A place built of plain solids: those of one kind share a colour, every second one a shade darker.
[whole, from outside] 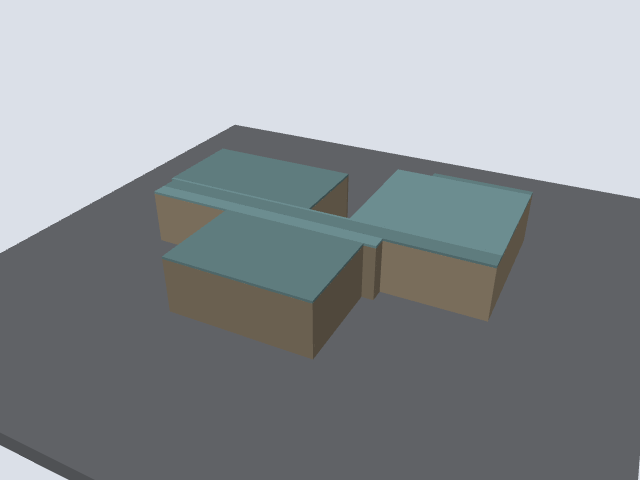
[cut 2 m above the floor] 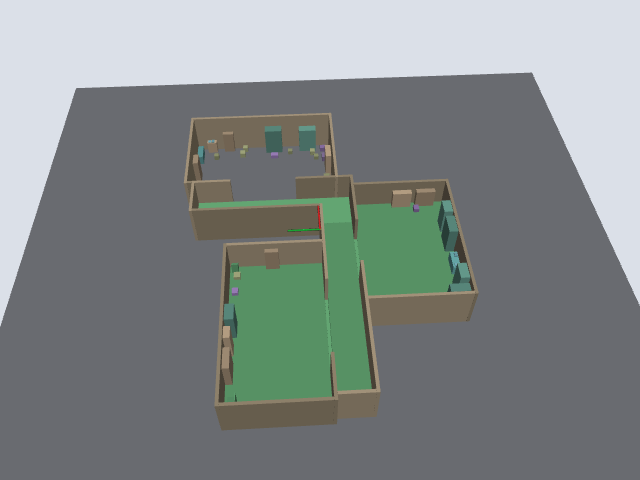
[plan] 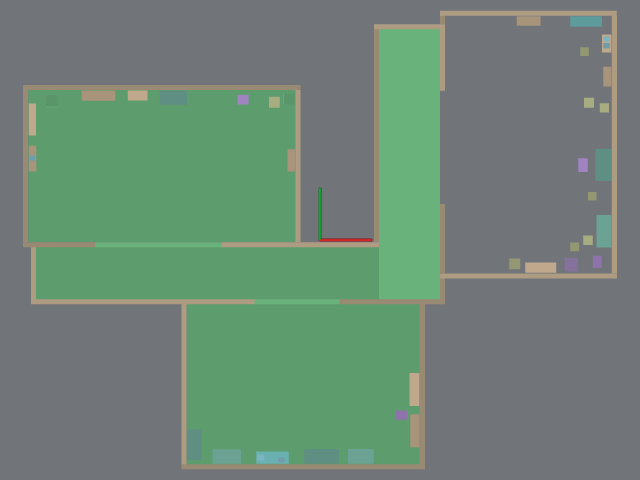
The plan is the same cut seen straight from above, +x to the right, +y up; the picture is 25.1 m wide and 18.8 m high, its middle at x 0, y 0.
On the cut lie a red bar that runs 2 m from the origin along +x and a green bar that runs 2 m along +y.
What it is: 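A storey of a split-level house; a hall and three lower rooms open beside it; the rooms' floors lie 1.01 m, 0.200 m and not at all below the hall's; a bare drop, one riser, a flush line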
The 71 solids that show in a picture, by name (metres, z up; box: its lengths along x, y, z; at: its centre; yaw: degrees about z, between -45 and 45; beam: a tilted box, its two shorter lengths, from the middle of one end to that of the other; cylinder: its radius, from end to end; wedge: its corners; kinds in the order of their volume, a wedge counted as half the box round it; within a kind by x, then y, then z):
{
 "floor_1": {"box": [4.94, 0.2, 0.86], "at": [-6.33, -0.18, 0.38]},
 "floor_2": {"box": [10.47, 5.96, 0.86], "at": [-6.2, 2.9, 0.38]},
 "floor_3": {"box": [13.44, 2.04, 1.06], "at": [-4.41, -1.3, 0.48]},
 "floor_4": {"box": [3.33, 0.2, 1.06], "at": [-0.9, -2.42, 0.48]},
 "floor_5": {"box": [9.13, 6.27, 1.06], "at": [-0.66, -5.65, 0.48]},
 "floor_6": {"box": [2.39, 10.57, 1.06], "at": [3.51, 2.97, 0.48]},
 "wall_1": {"box": [0.2, 5.96, 3.69], "at": [-11.53, 2.9, 1.8]},
 "wall_2": {"box": [0.2, 2.04, 3.69], "at": [-11.22, -1.3, 1.8]},
 "wall_3": {"box": [2.83, 0.2, 3.69], "at": [-10.22, -0.18, 1.8]},
 "wall_4": {"box": [8.76, 0.2, 3.69], "at": [-6.95, -2.42, 1.8]},
 "wall_5": {"box": [10.87, 0.2, 3.69], "at": [-6.2, 5.98, 1.8]},
 "wall_6": {"box": [0.2, 6.27, 3.69], "at": [-5.32, -5.65, 1.8]},
 "wall_7": {"box": [0.2, 5.96, 3.69], "at": [-0.86, 2.9, 1.8]},
 "wall_8": {"box": [6.17, 0.2, 3.69], "at": [-0.77, -0.18, 1.8]},
 "wall_9": {"box": [9.53, 0.2, 3.69], "at": [-0.66, -8.88, 1.8]},
 "wall_10": {"box": [0.2, 8.34, 3.69], "at": [2.21, 4.09, 1.8]},
 "wall_11": {"box": [4.13, 0.2, 3.69], "at": [2.83, -2.42, 1.8]},
 "wall_12": {"box": [2.79, 0.2, 3.69], "at": [3.51, 8.36, 1.8]},
 "wall_13": {"box": [0.2, 6.27, 3.69], "at": [4.01, -5.65, 1.8]},
 "wall_14": {"box": [0.2, 0.81, 3.69], "at": [4.8, -1.91, 1.8]},
 "wall_15": {"box": [0.2, 2.72, 3.69], "at": [4.8, 0.05, 1.8]},
 "wall_16": {"box": [0.2, 2.41, 3.69], "at": [4.8, 7.05, 1.8]},
 "wall_17": {"box": [0.2, 0.33, 3.69], "at": [4.8, 8.62, 1.8]},
 "wall_18": {"box": [6.93, 0.2, 3.69], "at": [8.16, -1.41, 1.8]},
 "wall_19": {"box": [6.93, 0.2, 3.69], "at": [8.16, 8.88, 1.8]},
 "wall_20": {"box": [0.2, 10.09, 3.69], "at": [11.53, 3.74, 1.8]},
 "roof_1": {"box": [10.87, 6.16, 0.16], "at": [-6.2, 3.0, 3.72]},
 "roof_2": {"box": [16.22, 1.01, 0.16], "at": [-3.21, -2.01, 3.72]},
 "roof_3": {"box": [9.53, 6.47, 0.16], "at": [-0.66, -5.75, 3.72]},
 "roof_4": {"box": [23.26, 0.2, 0.16], "at": [0.0, -0.18, 3.72]},
 "roof_5": {"box": [22.95, 1.23, 0.16], "at": [0.15, -0.9, 3.72]},
 "roof_6": {"box": [9.52, 8.54, 0.16], "at": [6.87, 4.19, 3.72]},
 "roof_7": {"box": [6.93, 0.53, 0.16], "at": [8.16, 8.72, 3.72]},
 "wardrobe_1": {"box": [1.08, 0.56, 2.04], "at": [-5.75, 5.58, 1.83]},
 "wardrobe_2": {"box": [0.57, 1.2, 1.99], "at": [-4.92, -8.01, 2.0]},
 "wardrobe_3": {"box": [1.12, 0.57, 1.94], "at": [-3.65, -8.48, 1.98]},
 "wardrobe_4": {"box": [1.36, 0.58, 2.06], "at": [0.06, -8.47, 2.04]},
 "wardrobe_5": {"box": [1.01, 0.58, 2.11], "at": [1.6, -8.47, 2.06]},
 "wardrobe_6": {"box": [0.63, 1.25, 2.17], "at": [11.1, 2.94, 1.04]},
 "wardrobe_7": {"box": [0.58, 1.28, 2.07], "at": [11.12, 0.35, 0.98]},
 "case_1": {"box": [0.3, 1.02, 1.2], "at": [-11.26, 3.19, 1.41]},
 "case_2": {"box": [0.29, 1.26, 1.49], "at": [-11.26, 4.72, 1.55]},
 "case_3": {"box": [1.31, 0.4, 1.9], "at": [-8.67, 5.65, 1.76]},
 "case_4": {"box": [0.77, 0.4, 2.09], "at": [-7.14, 5.66, 1.85]},
 "case_5": {"box": [0.29, 0.88, 1.72], "at": [-1.13, 3.12, 1.67]},
 "case_6": {"box": [0.38, 1.29, 1.31], "at": [3.7, -5.86, 1.66]},
 "case_7": {"box": [0.36, 1.3, 1.36], "at": [3.71, -7.47, 1.69]},
 "case_8": {"box": [0.93, 0.38, 2.07], "at": [8.17, 8.58, 0.98]},
 "case_9": {"box": [1.22, 0.41, 1.97], "at": [8.65, -1.08, 0.93]},
 "case_10": {"box": [0.37, 0.71, 1.01], "at": [11.23, 7.69, 0.46]},
 "case_11": {"box": [0.32, 0.78, 1.78], "at": [11.25, 6.4, 0.84]},
 "sideboard_1": {"box": [1.27, 0.48, 0.71], "at": [-1.86, -8.52, 1.36]},
 "sideboard_2": {"box": [1.25, 0.42, 0.75], "at": [10.42, 8.56, 0.33]},
 "basket_1": {"box": [0.42, 0.43, 0.28], "at": [-1.79, 5.39, 0.95]},
 "basket_2": {"box": [0.43, 0.43, 0.42], "at": [7.63, -0.93, 0.16]},
 "basket_3": {"box": [0.34, 0.34, 0.37], "at": [9.97, -0.27, 0.13]},
 "basket_4": {"box": [0.34, 0.34, 0.43], "at": [10.36, 7.38, 0.17]},
 "basket_5": {"box": [0.37, 0.37, 0.43], "at": [10.49, -0.01, 0.17]},
 "basket_6": {"box": [0.39, 0.39, 0.45], "at": [10.54, 5.37, 0.17]},
 "basket_7": {"box": [0.33, 0.33, 0.37], "at": [10.67, 1.71, 0.13]},
 "basket_8": {"box": [0.36, 0.37, 0.44], "at": [11.14, 5.17, 0.17]},
 "toybox_1": {"box": [0.43, 0.39, 0.27], "at": [-3.02, 5.5, 0.94]},
 "toybox_2": {"box": [0.44, 0.37, 0.3], "at": [3.19, -6.86, 1.16]},
 "toybox_3": {"box": [0.38, 0.54, 0.34], "at": [10.3, 2.94, 0.12]},
 "toybox_4": {"box": [0.35, 0.49, 0.43], "at": [10.86, -0.85, 0.16]},
 "chair_1": {"box": [0.45, 0.44, 0.43], "at": [-10.51, 5.45, 1.02]},
 "chair_2": {"box": [0.042, 0.42, 0.87], "at": [-1.43, 5.52, 1.24]},
 "chair_3": {"box": [0.41, 0.42, 0.47], "at": [-1.2, 5.52, 1.04]},
 "pouf_1": {"box": [0.53, 0.53, 0.48], "at": [9.85, -0.97, 0.19]},
 "books_1": {"box": [0.28, 0.24, 0.06], "at": [-2.32, -8.52, 1.75]},
 "books_2": {"box": [0.26, 0.22, 0.07], "at": [11.23, 7.61, 0.99]}
}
